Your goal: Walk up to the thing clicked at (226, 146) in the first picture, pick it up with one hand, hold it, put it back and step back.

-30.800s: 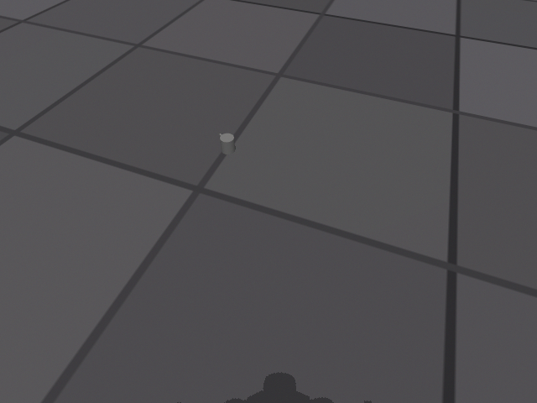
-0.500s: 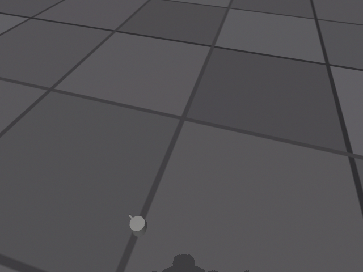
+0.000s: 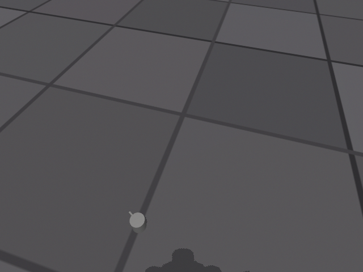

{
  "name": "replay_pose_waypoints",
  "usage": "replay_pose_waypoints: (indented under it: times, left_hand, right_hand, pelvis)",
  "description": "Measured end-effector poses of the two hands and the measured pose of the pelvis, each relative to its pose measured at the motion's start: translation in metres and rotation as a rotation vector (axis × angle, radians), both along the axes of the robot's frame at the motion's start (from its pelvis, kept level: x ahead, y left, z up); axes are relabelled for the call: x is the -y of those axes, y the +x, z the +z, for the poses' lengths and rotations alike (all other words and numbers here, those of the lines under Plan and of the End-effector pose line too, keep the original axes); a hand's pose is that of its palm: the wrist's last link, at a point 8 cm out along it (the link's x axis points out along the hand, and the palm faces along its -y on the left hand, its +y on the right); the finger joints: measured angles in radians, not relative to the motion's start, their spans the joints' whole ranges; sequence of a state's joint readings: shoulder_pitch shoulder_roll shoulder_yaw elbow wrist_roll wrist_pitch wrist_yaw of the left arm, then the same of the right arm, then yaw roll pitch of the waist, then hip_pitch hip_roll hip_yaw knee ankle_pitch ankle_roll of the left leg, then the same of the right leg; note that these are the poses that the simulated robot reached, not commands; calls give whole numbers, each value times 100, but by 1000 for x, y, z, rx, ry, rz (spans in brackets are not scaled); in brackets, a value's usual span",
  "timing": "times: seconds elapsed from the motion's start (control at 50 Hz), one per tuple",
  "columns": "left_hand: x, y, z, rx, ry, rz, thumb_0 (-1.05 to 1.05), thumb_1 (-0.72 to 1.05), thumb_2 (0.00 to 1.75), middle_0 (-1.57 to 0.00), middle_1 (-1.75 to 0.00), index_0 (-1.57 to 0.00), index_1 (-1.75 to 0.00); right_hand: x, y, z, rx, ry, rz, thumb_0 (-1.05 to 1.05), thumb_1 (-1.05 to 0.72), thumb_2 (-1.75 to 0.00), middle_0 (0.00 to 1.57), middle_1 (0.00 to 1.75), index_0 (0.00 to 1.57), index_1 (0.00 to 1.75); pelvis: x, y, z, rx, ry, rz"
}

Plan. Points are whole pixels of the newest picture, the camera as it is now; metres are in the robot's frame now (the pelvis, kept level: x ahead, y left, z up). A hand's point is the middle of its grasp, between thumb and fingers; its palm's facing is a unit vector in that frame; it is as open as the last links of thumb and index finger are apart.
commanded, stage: stand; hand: left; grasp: from above
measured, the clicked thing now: (136, 220) +0.49 +0.23 -0.74
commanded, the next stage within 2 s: rise first in 0.46 s
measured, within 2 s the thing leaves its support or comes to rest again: neither
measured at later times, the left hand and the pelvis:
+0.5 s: hand out of the picture +0.08 +0.25 -0.16, palm faces -0.02 -0.94 -0.35, open 7.4 cm; pelvis +0.01 +0.00 +0.00, yaw +0 degrees
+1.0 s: hand out of the picture +0.15 +0.26 -0.19, palm faces -0.06 -0.91 -0.40, open 12.4 cm; pelvis +0.00 +0.00 -0.04, yaw -1 degrees
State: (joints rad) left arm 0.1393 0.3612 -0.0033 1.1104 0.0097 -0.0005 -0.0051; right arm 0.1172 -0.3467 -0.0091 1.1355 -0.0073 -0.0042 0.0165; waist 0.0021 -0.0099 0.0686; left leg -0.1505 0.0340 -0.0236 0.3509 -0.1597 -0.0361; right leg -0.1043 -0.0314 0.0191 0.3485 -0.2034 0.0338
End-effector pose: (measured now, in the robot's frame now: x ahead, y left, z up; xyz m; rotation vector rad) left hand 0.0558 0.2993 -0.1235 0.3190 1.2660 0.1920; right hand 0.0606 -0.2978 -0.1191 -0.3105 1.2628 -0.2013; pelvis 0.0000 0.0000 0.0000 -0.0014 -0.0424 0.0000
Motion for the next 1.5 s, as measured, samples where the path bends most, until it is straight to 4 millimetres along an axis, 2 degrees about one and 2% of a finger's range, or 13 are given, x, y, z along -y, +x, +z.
replay_pose_waypoints:
  times: [0.42,0.58,0.62,0.7,0.76,0.82,0.94,1.08,1.18,1.3,1.5]
  left_hand:
    - [1,15,4,23,8,-2,1,90,90,-21,-30,-21,-30]
    - [3,16,4,32,5,1,1,90,90,-21,-31,-21,-30]
    - [5,24,4,80,2,19,1,88,91,-20,-33,-20,-32]
    - [9,55,0,148,-11,27,1,75,92,-19,-45,-18,-45]
    - [7,78,-5,166,-11,-22,1,60,92,-16,-60,-17,-59]
    - [4,93,-9,179,5,-54,1,41,92,-14,-76,-15,-74]
    - [1,94,-15,135,51,-75,0,0,94,-9,-96,-12,-94]
    - [0,85,-33,106,64,-85,0,-36,97,-8,-106,-9,-104]
    - [-1,85,-44,122,85,-126,0,-47,99,-8,-107,-8,-107]
    - [-1,85,-52,124,107,-160,0,-52,100,-8,-108,-7,-108]
    - [1,85,-67,118,137,-213,0,-52,99,-7,-109,-8,-108]
  right_hand:
    - [0,19,0,32,5,6,1,-90,-89,20,30,21,30]
    - [1,20,1,41,1,10,1,-90,-89,20,30,21,30]
    - [-2,23,2,89,1,5,1,-90,-90,20,30,20,30]
    - [-15,29,-3,162,23,12,1,-91,-90,20,30,20,30]
    - [-25,29,-8,191,42,3,1,-91,-90,20,30,20,30]
    - [-33,28,-13,210,60,-12,1,-90,-90,20,30,20,30]
    - [-43,34,-22,248,87,-24,1,-89,-90,20,30,21,30]
    - [-46,60,-30,332,72,11,1,-89,-89,20,30,21,30]
    - [-47,81,-36,384,50,43,1,-89,-89,20,30,20,30]
    - [-53,100,-41,432,44,71,1,-89,-89,20,30,20,30]
    - [-65,110,-57,477,59,95,1,-89,-89,20,30,20,30]
  pelvis:
    - [1,8,0,1,1,-1]
    - [2,7,0,4,1,0]
    - [1,5,-2,-19,0,4]
    - [2,-4,-8,-65,-3,8]
    - [3,-8,-15,-112,-4,3]
    - [3,-8,-22,-146,-4,-6]
    - [-2,-2,-33,-186,-5,-9]
    - [-5,1,-52,-238,-8,-9]
    - [-7,3,-66,-272,-15,-6]
    - [-9,6,-79,-307,-26,-4]
    - [-12,5,-100,-361,-38,-5]
